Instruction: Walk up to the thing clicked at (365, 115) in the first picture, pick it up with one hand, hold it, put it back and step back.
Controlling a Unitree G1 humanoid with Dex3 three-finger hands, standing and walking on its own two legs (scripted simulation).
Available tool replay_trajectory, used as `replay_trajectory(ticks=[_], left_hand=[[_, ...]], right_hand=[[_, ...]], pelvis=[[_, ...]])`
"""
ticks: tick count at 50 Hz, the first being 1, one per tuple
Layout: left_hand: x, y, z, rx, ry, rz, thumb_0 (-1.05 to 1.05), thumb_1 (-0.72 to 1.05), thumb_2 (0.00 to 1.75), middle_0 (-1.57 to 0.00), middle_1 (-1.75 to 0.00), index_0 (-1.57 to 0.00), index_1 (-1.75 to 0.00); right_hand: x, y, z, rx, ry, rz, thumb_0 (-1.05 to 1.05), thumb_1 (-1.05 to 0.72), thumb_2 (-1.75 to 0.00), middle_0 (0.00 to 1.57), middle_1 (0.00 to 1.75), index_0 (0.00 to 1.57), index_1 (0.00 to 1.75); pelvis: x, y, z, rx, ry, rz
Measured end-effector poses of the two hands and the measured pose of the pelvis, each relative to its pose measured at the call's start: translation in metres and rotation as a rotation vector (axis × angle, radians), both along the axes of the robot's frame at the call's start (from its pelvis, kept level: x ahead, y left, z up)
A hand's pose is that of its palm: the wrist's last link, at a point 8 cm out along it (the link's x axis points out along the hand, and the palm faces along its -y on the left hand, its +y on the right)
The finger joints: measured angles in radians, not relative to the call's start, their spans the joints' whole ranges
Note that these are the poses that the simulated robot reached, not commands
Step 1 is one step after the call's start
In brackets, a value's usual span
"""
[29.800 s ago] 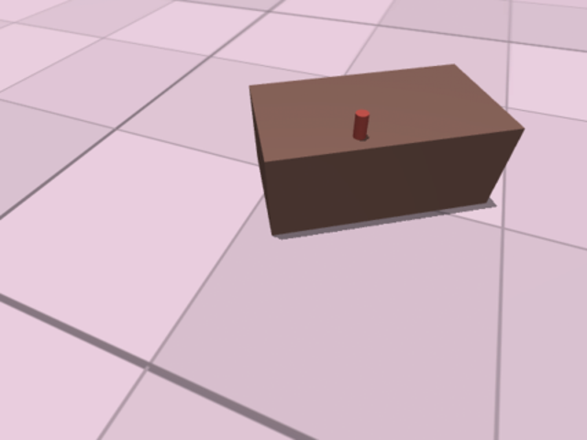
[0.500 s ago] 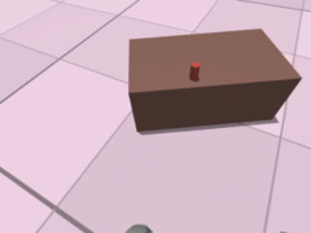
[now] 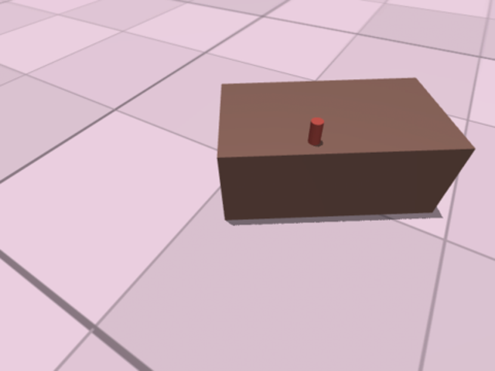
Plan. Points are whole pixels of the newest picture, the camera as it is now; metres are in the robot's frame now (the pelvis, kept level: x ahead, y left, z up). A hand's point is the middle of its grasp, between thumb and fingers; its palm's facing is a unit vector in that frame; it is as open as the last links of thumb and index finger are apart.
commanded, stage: step back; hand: right
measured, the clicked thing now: (315, 131) +1.08 -0.20 -0.29
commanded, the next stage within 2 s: stand in 0.58 s
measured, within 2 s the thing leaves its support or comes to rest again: neither
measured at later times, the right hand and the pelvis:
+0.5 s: hand out of the picture +0.14 -0.24 -0.14, palm faces +0.00 +0.94 -0.34, open 7.4 cm; pelvis +0.03 +0.00 +0.01, yaw +0 degrees
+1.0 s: hand out of the picture +0.11 -0.25 -0.14, palm faces +0.00 +0.94 -0.33, open 7.4 cm; pelvis +0.02 +0.00 +0.02, yaw -1 degrees
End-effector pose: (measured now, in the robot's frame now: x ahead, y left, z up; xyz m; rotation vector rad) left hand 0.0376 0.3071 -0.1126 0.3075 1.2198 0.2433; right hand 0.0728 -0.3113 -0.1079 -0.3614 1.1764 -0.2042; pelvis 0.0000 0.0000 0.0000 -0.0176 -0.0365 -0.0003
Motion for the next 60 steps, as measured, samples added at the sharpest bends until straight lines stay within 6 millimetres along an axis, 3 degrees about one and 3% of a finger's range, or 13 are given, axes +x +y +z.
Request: replay_trajectory(ticks=[4,9,18,25,31,38,60], left_hand=[[0.007,0.008,-0.006,-0.011,0.008,0.004,0.0,0.9,0.9,-0.21,-0.3,-0.2,-0.3],[0.03,0.011,-0.007,-0.024,0.001,-0.008,0.0,0.91,0.9,-0.21,-0.3,-0.2,-0.3],[0.077,0.006,0.005,-0.01,-0.076,-0.041,0.0,0.91,0.9,-0.21,-0.3,-0.2,-0.3],[0.094,0.002,0.011,-0.002,-0.101,-0.048,0.0,0.91,0.9,-0.21,-0.3,-0.2,-0.3],[0.091,-0.001,0.009,-0.007,-0.072,-0.036,0.0,0.91,0.9,-0.21,-0.3,-0.2,-0.3],[0.079,-0.011,0.007,-0.025,-0.015,-0.041,0.0,0.91,0.9,-0.21,-0.3,-0.2,-0.3],[0.043,-0.016,0.012,-0.015,0.015,-0.05,0.0,0.91,0.9,-0.21,-0.3,-0.2,-0.3]], right_hand=[[-0.002,0.007,0.0,-0.014,0.026,-0.005,0.01,-0.91,-0.9,0.2,0.3,0.21,0.3],[0.004,0.02,0.005,0.004,0.032,-0.015,0.01,-0.91,-0.9,0.21,0.3,0.21,0.3],[0.039,0.03,0.005,0.036,-0.021,-0.015,0.01,-0.9,-0.9,0.21,0.3,0.21,0.3],[0.062,0.027,0.006,0.043,-0.058,-0.006,0.01,-0.91,-0.9,0.21,0.3,0.21,0.3],[0.068,0.023,0.008,0.039,-0.049,-0.007,0.01,-0.91,-0.9,0.21,0.3,0.21,0.3],[0.06,0.019,0.011,0.04,-0.031,-0.026,0.01,-0.91,-0.9,0.21,0.3,0.21,0.3],[-0.001,0.01,0.004,0.054,0.057,-0.052,0.01,-0.91,-0.9,0.21,0.3,0.21,0.3]], pelvis=[[0.005,0.008,-0.001,0.017,-0.002,0.01],[0.015,0.01,0.003,0.011,0.006,-0.001],[0.025,0.007,0.007,0.008,0.007,0.001],[0.029,0.004,0.008,0.009,0.005,0.004],[0.033,0.002,0.01,0.013,0.006,0.0],[0.03,0.001,0.016,0.017,0.0,-0.008],[0.008,-0.006,0.019,0.018,-0.009,-0.008]])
